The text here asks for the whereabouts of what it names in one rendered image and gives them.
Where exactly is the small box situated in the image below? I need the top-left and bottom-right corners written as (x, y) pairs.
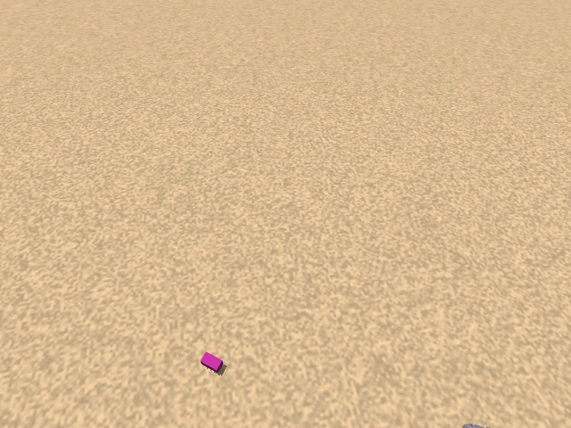
top-left (200, 352), bottom-right (223, 373)

